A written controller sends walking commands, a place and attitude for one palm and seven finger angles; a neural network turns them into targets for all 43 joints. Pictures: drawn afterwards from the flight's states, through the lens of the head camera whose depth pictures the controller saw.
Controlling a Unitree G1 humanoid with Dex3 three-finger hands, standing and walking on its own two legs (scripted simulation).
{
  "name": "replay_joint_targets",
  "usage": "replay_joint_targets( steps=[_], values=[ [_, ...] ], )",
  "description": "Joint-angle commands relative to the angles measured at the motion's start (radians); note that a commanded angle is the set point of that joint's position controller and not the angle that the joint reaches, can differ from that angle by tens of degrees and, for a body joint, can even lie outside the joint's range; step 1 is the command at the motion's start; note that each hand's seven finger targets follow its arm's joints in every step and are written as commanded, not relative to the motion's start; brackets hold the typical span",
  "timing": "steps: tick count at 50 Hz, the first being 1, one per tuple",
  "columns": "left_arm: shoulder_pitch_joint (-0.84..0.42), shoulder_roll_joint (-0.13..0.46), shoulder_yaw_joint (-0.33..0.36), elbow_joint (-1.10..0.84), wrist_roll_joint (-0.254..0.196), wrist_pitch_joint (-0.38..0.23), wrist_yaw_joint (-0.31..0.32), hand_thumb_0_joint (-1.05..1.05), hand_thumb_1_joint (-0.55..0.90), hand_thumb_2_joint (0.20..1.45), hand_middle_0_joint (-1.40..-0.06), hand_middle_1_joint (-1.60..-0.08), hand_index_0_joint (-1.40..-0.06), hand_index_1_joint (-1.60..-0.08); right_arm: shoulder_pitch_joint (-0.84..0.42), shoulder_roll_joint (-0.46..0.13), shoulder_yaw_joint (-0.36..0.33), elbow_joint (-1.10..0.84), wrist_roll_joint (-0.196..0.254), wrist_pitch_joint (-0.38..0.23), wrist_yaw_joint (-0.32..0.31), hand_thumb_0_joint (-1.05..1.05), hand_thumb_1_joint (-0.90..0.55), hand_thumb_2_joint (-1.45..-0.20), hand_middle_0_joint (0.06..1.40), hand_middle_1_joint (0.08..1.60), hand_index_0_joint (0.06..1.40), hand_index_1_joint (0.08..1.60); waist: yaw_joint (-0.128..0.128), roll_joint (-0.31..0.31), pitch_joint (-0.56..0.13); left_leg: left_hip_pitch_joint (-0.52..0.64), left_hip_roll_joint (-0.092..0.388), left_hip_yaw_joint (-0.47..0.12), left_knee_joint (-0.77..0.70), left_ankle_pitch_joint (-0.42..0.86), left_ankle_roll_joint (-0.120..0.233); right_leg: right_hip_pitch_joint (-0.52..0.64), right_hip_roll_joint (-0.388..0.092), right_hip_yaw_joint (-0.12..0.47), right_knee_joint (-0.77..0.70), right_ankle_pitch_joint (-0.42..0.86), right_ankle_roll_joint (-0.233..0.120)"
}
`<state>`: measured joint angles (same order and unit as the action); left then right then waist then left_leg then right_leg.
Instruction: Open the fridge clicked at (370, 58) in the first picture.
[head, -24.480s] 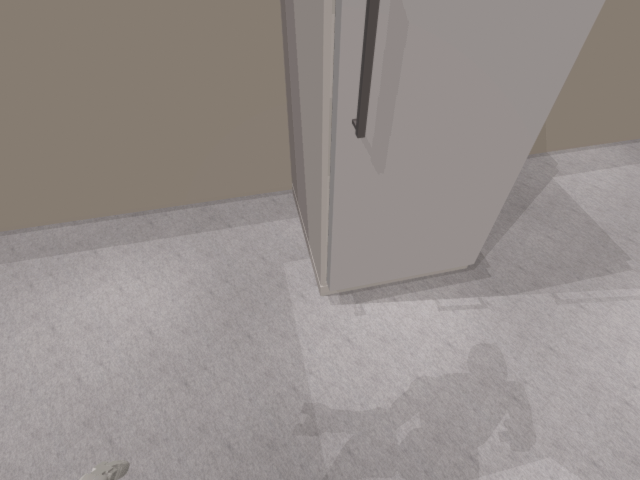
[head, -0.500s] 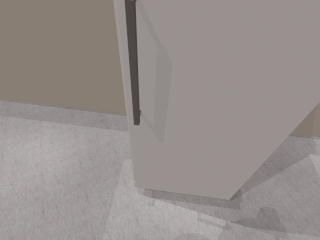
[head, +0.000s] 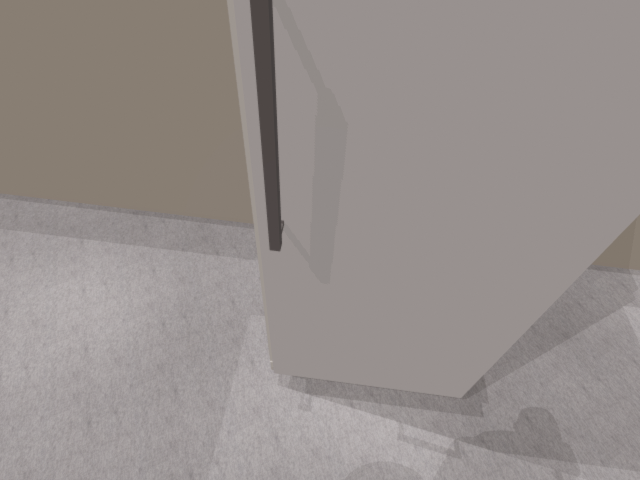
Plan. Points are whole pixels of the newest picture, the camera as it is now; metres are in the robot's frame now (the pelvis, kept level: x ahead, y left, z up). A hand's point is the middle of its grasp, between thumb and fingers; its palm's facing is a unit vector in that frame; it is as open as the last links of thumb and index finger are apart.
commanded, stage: raise the hand to about handle height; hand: left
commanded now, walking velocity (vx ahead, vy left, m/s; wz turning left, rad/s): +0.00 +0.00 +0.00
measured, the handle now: (273, 146) +0.48 +0.10 +0.17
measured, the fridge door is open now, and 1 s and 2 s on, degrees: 0 0 0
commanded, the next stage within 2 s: none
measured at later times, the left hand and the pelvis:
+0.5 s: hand (160, 461) +0.14 +0.18 +0.01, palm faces +0.11 -0.99 -0.07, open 9.3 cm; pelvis -0.02 -0.05 -0.05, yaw +4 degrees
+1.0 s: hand (120, 362) +0.21 +0.22 +0.09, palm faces -0.01 -1.00 -0.08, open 12.3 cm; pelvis -0.01 -0.02 -0.02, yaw +2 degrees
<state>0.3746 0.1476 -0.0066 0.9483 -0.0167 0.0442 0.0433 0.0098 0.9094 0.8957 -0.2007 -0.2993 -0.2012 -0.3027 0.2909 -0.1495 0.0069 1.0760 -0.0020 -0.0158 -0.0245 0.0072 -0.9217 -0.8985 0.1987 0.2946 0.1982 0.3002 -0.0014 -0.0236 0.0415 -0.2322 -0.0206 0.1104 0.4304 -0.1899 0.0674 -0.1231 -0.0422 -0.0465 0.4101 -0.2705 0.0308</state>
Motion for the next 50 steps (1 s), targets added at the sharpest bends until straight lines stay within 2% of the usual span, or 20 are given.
replay_joint_targets(
  steps=[1, 2, 3, 4, 5, 7, 8, 10, 11, 13, 16, 19, 21, 24, 27, 31, 36, 41, 47, 50],
  values=[
    [0.000, 0.121, 0.015, -1.065, -0.085, -0.100, 0.100, 0.000, 0.830, 0.870, -0.205, -0.345, -0.205, -0.345, -0.037, -0.174, -0.020, -0.354, 0.060, -0.282, -0.039, 0.000, -0.900, -0.900, 0.200, 0.300, 0.200, 0.300, -0.017, 0.308, -0.284, 0.192, 0.108, -0.230, -0.123, 0.038, -0.136, -0.259, 0.030, -0.037, 0.220, -0.112, -0.061],
    [0.013, -0.034, -0.083, -1.072, -0.135, -0.091, 0.087, 0.000, 0.807, 0.860, -0.207, -0.360, -0.207, -0.360, -0.019, -0.164, -0.018, -0.355, 0.068, -0.295, -0.041, 0.000, -0.900, -0.900, 0.200, 0.300, 0.200, 0.300, -0.037, 0.200, -0.142, 0.091, 0.096, -0.220, -0.123, -0.108, -0.108, -0.272, 0.034, -0.040, 0.208, -0.076, -0.056],
    [-0.004, -0.030, -0.088, -1.111, -0.157, -0.129, 0.069, 0.000, 0.783, 0.850, -0.208, -0.375, -0.208, -0.375, -0.057, -0.202, -0.025, -0.403, 0.072, -0.315, -0.045, 0.000, -0.900, -0.900, 0.200, 0.300, 0.200, 0.300, -0.038, 0.151, -0.067, 0.028, 0.090, -0.225, -0.083, -0.202, -0.081, -0.286, 0.036, -0.044, 0.155, -0.073, -0.052],
    [-0.028, 0.051, -0.025, -1.105, -0.154, -0.174, 0.057, 0.000, 0.760, 0.840, -0.210, -0.390, -0.210, -0.390, -0.068, -0.240, -0.036, -0.420, 0.058, -0.327, -0.047, 0.000, -0.900, -0.900, 0.200, 0.300, 0.200, 0.300, -0.057, 0.070, -0.075, -0.023, 0.070, -0.216, -0.022, -0.224, -0.064, -0.292, 0.037, -0.042, 0.105, -0.068, -0.049],
    [-0.015, 0.065, 0.010, -1.050, -0.153, -0.223, 0.031, 0.000, 0.737, 0.830, -0.212, -0.405, -0.212, -0.405, -0.064, -0.243, -0.043, -0.439, 0.039, -0.327, -0.046, 0.000, -0.900, -0.900, 0.200, 0.300, 0.200, 0.300, -0.073, -0.047, -0.049, -0.063, 0.059, -0.211, 0.042, -0.188, -0.057, -0.341, 0.044, -0.049, 0.103, -0.073, -0.048],
    [0.085, 0.008, 0.022, -0.865, -0.158, -0.335, -0.069, 0.000, 0.690, 0.810, -0.215, -0.435, -0.215, -0.435, -0.082, -0.242, -0.065, -0.478, 0.024, -0.312, -0.021, 0.000, -0.900, -0.900, 0.200, 0.300, 0.200, 0.300, -0.035, -0.218, -0.032, -0.167, 0.055, -0.193, 0.132, -0.148, -0.071, -0.432, 0.061, -0.079, 0.181, -0.115, -0.051],
    [0.166, -0.003, 0.043, -0.790, -0.176, -0.398, -0.139, 0.000, 0.667, 0.800, -0.217, -0.450, -0.217, -0.450, -0.108, -0.240, -0.074, -0.504, 0.020, -0.304, -0.009, 0.000, -0.900, -0.900, 0.200, 0.300, 0.200, 0.300, -0.002, -0.252, -0.023, -0.238, 0.047, -0.165, 0.191, -0.130, -0.076, -0.479, 0.065, -0.079, 0.227, -0.138, -0.053],
    [0.238, 0.072, 0.138, -0.753, -0.212, -0.522, -0.290, 0.000, 0.620, 0.780, -0.220, -0.480, -0.220, -0.480, -0.141, -0.243, -0.096, -0.555, 0.020, -0.285, 0.020, 0.000, -0.900, -0.900, 0.200, 0.300, 0.200, 0.300, 0.034, -0.212, -0.091, -0.321, 0.029, -0.129, 0.286, -0.094, -0.084, -0.500, 0.054, -0.051, 0.299, -0.124, -0.065],
    [0.249, 0.165, 0.225, -0.728, -0.219, -0.560, -0.368, 0.000, 0.597, 0.770, -0.222, -0.495, -0.222, -0.495, -0.146, -0.255, -0.105, -0.589, 0.026, -0.273, 0.034, 0.000, -0.900, -0.900, 0.200, 0.300, 0.200, 0.300, 0.054, -0.128, -0.125, -0.325, 0.020, -0.115, 0.320, -0.051, -0.083, -0.463, 0.044, -0.022, 0.327, -0.060, -0.077],
    [0.230, 0.243, 0.303, -0.863, -0.249, -0.551, -0.440, 0.000, 0.550, 0.750, -0.225, -0.525, -0.225, -0.525, -0.193, -0.245, -0.104, -0.679, 0.042, -0.255, 0.032, 0.000, -0.900, -0.900, 0.200, 0.300, 0.200, 0.300, 0.082, 0.009, -0.233, -0.311, 0.008, -0.082, 0.346, -0.026, -0.066, -0.419, 0.036, 0.001, 0.358, -0.013, -0.074],
    [0.118, 0.278, 0.369, -1.060, -0.314, -0.476, -0.419, 0.000, 0.480, 0.720, -0.230, -0.570, -0.230, -0.570, -0.177, -0.223, -0.093, -0.732, 0.047, -0.219, 0.004, 0.000, -0.900, -0.900, 0.200, 0.300, 0.200, 0.300, 0.067, 0.068, -0.290, -0.285, 0.017, -0.086, 0.345, -0.051, -0.053, -0.409, 0.052, 0.010, 0.347, -0.030, -0.057],
    [-0.021, 0.261, 0.329, -1.293, -0.319, -0.500, -0.363, 0.000, 0.410, 0.690, -0.235, -0.615, -0.235, -0.615, -0.128, -0.199, -0.079, -0.736, 0.043, -0.214, -0.024, 0.000, -0.900, -0.900, 0.200, 0.300, 0.200, 0.300, 0.007, 0.150, -0.292, -0.227, 0.031, -0.102, 0.373, -0.026, -0.039, -0.433, 0.054, 0.042, 0.314, 0.002, -0.050],
    [-0.145, 0.260, 0.272, -1.351, -0.305, -0.537, -0.354, 0.000, 0.363, 0.670, -0.238, -0.645, -0.238, -0.645, -0.093, -0.206, -0.063, -0.709, 0.033, -0.226, -0.038, 0.000, -0.900, -0.900, 0.200, 0.300, 0.200, 0.300, -0.052, 0.114, -0.250, -0.226, 0.038, -0.122, 0.396, -0.029, -0.029, -0.471, 0.058, 0.054, 0.301, 0.007, -0.042],
    [-0.202, 0.272, 0.242, -1.248, -0.307, -0.548, -0.407, 0.000, 0.293, 0.640, -0.243, -0.690, -0.243, -0.690, -0.093, -0.226, -0.047, -0.659, 0.044, -0.255, -0.058, 0.000, -0.900, -0.900, 0.200, 0.300, 0.200, 0.300, -0.082, 0.127, -0.173, -0.249, 0.039, -0.137, 0.400, -0.105, -0.028, -0.508, 0.051, 0.085, 0.242, -0.107, -0.038],
    [-0.208, 0.337, 0.292, -1.142, -0.327, -0.478, -0.482, 0.000, 0.223, 0.610, -0.248, -0.735, -0.248, -0.735, -0.101, -0.243, -0.041, -0.636, 0.058, -0.274, -0.076, 0.000, -0.900, -0.900, 0.200, 0.300, 0.200, 0.300, -0.059, 0.088, -0.208, -0.243, 0.036, -0.136, 0.387, -0.094, -0.023, -0.428, 0.028, 0.139, 0.178, -0.125, -0.024],
    [-0.160, 0.415, 0.414, -1.043, -0.363, -0.351, -0.519, 0.000, 0.130, 0.570, -0.255, -0.795, -0.255, -0.795, -0.134, -0.242, -0.032, -0.636, 0.061, -0.285, -0.079, 0.000, -0.900, -0.900, 0.200, 0.300, 0.200, 0.300, 0.002, 0.054, -0.246, -0.218, 0.035, -0.144, 0.343, -0.027, -0.025, -0.313, 0.008, 0.150, 0.150, -0.025, 0.002],
    [-0.125, 0.408, 0.481, -1.080, -0.413, -0.322, -0.504, 0.000, 0.013, 0.520, -0.263, -0.870, -0.263, -0.870, -0.142, -0.227, -0.026, -0.652, 0.059, -0.305, -0.063, 0.000, -0.900, -0.900, 0.200, 0.300, 0.200, 0.300, 0.040, 0.002, -0.275, -0.165, 0.032, -0.144, 0.280, 0.069, -0.030, -0.226, 0.012, 0.103, 0.162, 0.188, 0.016],
    [-0.134, 0.398, 0.467, -1.074, -0.406, -0.302, -0.508, 0.000, -0.103, 0.470, -0.272, -0.945, -0.272, -0.945, -0.121, -0.241, -0.034, -0.645, 0.064, -0.329, -0.055, 0.000, -0.900, -0.900, 0.200, 0.300, 0.200, 0.300, 0.032, -0.016, -0.223, -0.112, 0.033, -0.130, 0.237, 0.086, -0.025, -0.249, 0.025, 0.074, 0.144, 0.216, 0.017],
    [-0.269, 0.466, 0.501, -1.175, -0.402, -0.266, -0.499, 0.000, -0.243, 0.410, -0.282, -1.035, -0.282, -1.035, -0.118, -0.248, -0.030, -0.641, 0.067, -0.341, -0.068, 0.000, -0.900, -0.900, 0.200, 0.300, 0.200, 0.300, 0.030, 0.093, -0.261, 0.005, 0.034, -0.129, 0.164, 0.104, -0.021, -0.225, 0.052, 0.014, 0.121, 0.165, -0.025],
    [-0.329, 0.471, 0.496, -1.179, -0.395, -0.239, -0.490, 0.000, -0.313, 0.380, -0.287, -1.080, -0.287, -1.080, -0.126, -0.246, -0.022, -0.634, 0.071, -0.345, -0.076, 0.000, -0.900, -0.900, 0.200, 0.300, 0.200, 0.300, 0.025, 0.136, -0.227, 0.044, 0.040, -0.143, 0.119, 0.067, -0.028, -0.235, 0.062, -0.017, 0.102, 0.108, -0.038]
  ],
)
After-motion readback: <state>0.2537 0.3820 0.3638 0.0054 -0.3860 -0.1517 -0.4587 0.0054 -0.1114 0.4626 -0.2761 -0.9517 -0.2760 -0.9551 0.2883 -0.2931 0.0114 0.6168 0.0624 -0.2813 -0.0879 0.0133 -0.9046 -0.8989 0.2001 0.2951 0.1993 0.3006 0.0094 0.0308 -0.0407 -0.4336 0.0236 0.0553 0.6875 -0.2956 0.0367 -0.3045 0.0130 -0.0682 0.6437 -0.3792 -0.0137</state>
